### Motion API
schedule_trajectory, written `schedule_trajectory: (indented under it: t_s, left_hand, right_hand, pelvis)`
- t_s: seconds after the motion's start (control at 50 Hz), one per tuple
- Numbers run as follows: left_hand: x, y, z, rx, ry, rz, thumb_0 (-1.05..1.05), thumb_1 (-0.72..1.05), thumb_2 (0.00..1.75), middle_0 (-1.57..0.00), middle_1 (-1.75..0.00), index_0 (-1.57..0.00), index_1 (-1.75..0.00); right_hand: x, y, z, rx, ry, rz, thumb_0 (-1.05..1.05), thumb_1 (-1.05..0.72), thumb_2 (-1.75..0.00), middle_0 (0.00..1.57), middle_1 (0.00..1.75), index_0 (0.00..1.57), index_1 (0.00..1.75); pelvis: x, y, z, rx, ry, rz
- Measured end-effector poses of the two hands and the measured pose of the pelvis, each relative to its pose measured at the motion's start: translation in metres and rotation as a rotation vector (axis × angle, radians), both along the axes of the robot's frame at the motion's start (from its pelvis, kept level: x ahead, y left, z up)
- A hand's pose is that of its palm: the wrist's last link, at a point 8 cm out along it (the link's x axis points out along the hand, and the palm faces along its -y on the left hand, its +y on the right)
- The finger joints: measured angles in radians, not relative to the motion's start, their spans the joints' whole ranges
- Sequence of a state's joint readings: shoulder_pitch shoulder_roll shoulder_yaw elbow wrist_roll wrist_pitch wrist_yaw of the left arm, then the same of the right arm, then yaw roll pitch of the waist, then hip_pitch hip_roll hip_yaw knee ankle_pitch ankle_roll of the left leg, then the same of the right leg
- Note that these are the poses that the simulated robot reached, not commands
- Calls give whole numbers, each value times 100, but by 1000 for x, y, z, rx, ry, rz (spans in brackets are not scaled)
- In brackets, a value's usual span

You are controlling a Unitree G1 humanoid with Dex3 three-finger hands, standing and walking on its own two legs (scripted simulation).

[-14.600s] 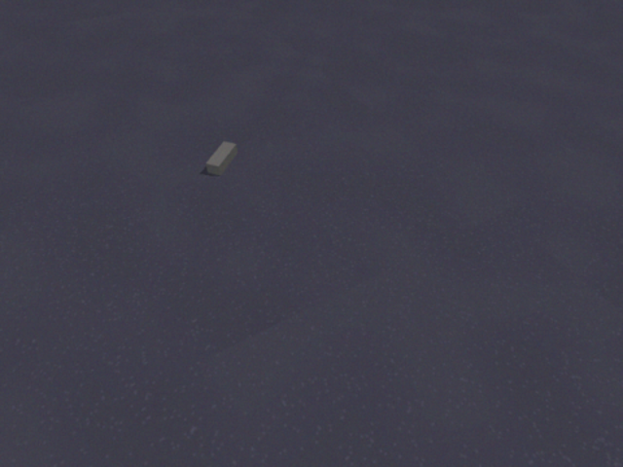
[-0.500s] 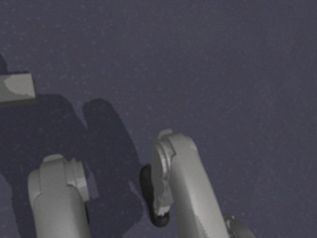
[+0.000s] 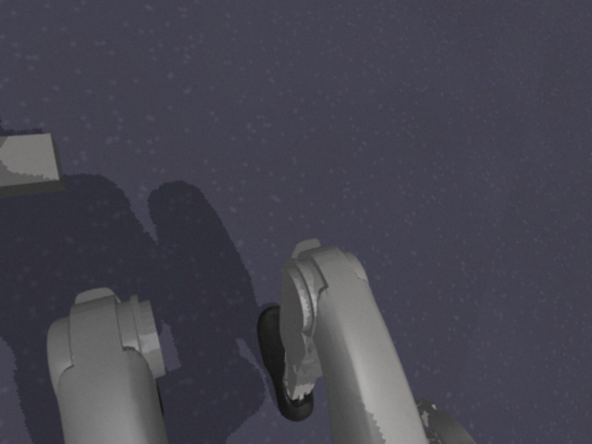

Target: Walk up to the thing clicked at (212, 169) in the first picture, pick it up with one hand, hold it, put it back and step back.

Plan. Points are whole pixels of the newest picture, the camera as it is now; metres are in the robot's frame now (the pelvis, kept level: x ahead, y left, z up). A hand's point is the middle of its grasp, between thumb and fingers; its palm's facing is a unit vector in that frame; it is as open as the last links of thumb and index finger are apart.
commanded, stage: approach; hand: left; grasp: from above
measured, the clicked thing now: out of the picture +0.51 +0.32 -0.29
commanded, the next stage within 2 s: close in in 0.62 s
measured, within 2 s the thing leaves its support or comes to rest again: neither
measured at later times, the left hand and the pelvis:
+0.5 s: hand out of the picture +0.51 +0.30 -0.17, palm faces -0.44 -0.04 -0.90, open 14.0 cm; pelvis +0.00 +0.00 +0.01, yaw +0 degrees
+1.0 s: hand out of the picture +0.48 +0.33 -0.19, palm faces -0.46 -0.07 -0.89, open 13.5 cm; pelvis +0.00 +0.00 +0.00, yaw -1 degrees
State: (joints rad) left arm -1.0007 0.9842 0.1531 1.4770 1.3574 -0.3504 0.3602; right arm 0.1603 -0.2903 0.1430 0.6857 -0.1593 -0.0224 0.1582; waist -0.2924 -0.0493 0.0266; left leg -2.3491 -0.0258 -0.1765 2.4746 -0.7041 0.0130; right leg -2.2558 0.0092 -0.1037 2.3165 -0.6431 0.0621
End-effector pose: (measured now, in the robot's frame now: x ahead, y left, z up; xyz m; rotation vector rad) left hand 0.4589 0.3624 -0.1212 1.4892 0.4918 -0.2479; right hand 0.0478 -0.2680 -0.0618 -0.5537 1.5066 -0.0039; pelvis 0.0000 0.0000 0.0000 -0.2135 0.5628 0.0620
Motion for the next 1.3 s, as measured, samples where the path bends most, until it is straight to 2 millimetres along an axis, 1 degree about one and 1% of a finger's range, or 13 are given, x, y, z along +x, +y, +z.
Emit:
schedule_trajectory:
  t_s: [0.1, 0.16, 0.34, 0.42, 0.5, 0.58, 0.66, 0.72, 0.84, 0.92, 0.98, 1.1, 1.3]
  left_hand:
    - [2, -3, 2, 5, -4, -7, 0, -52, 103, -11, -101, -10, -102]
    - [9, -11, 4, 7, -6, -27, 0, -52, 104, -11, -101, -9, -102]
    - [49, -49, 16, 2, -56, -65, 0, -52, 103, -9, -102, -9, -101]
    - [59, -60, 17, 17, -58, -45, 0, -52, 103, -9, -102, -9, -101]
    - [54, -61, 13, 40, -18, -16, 0, -52, 102, -9, -102, -9, -101]
    - [36, -52, 5, 42, 44, 11, 0, -52, 102, -9, -102, -9, -101]
    - [19, -38, 0, 17, 71, 16, 0, -52, 101, -9, -103, -9, -101]
    - [15, -29, 1, 3, 57, 0, 0, -52, 101, -9, -103, -10, -102]
    - [19, -21, 1, -15, 11, -29, 0, -51, 104, -10, -104, -10, -103]
    - [22, -25, -7, -18, 9, -52, 0, -49, 106, -10, -107, -11, -105]
    - [24, -30, -13, -21, 4, -58, 0, -48, 107, -10, -108, -11, -107]
    - [26, -38, -26, -20, 3, -49, 0, -46, 107, -10, -108, -11, -107]
    - [29, -42, -49, -2, 7, -7, 0, -47, 104, -9, -105, -10, -104]
  right_hand:
    - [-1, 0, 1, 0, -1, -1, 0, -90, -89, 20, 30, 20, 30]
    - [-2, 0, 2, 0, -4, -3, 0, -90, -89, 20, 30, 20, 30]
    - [-14, 2, 10, -10, -26, -36, -1, -89, -88, 20, 30, 20, 30]
    - [-26, 3, 13, -3, -27, -70, -1, -89, -88, 20, 30, 20, 30]
    - [-36, 5, 11, 21, -10, -98, 0, -89, -88, 20, 30, 20, 30]
    - [-40, 6, 7, 42, 13, -100, 0, -89, -88, 20, 30, 20, 30]
    - [-36, 4, 4, 41, 31, -69, 0, -89, -88, 20, 30, 20, 30]
    - [-30, 0, 4, 22, 37, -32, 0, -89, -88, 20, 30, 20, 30]
    - [-12, -6, 10, -30, 16, 25, 0, -90, -89, 20, 30, 20, 30]
    - [-5, -5, 14, -46, -7, 42, 0, -90, -89, 20, 30, 20, 30]
    - [-3, -1, 17, -44, -16, 47, -1, -90, -89, 20, 30, 20, 30]
    - [-9, 6, 17, -29, -19, 44, -1, -89, -89, 20, 30, 20, 30]
    - [-31, 12, 15, -5, 11, 38, -1, -89, -89, 20, 30, 20, 30]
  pelvis:
    - [0, 0, 1, 1, 2, 2]
    - [-1, 0, 1, 4, 4, 2]
    - [0, 0, 3, 2, 19, -3]
    - [0, -1, 4, 3, 27, -8]
    - [-1, -2, 6, 10, 27, -11]
    - [-3, -3, 7, 16, 16, -11]
    - [-5, -4, 6, 16, 5, -7]
    - [-6, -4, 4, 13, -3, -5]
    - [-5, -2, 0, -1, -12, -5]
    - [-4, 0, 0, -11, -16, -6]
    - [-3, 1, 0, -15, -14, -7]
    - [-3, 2, -2, -19, -14, -12]
    - [-4, 1, -10, -19, -31, -27]
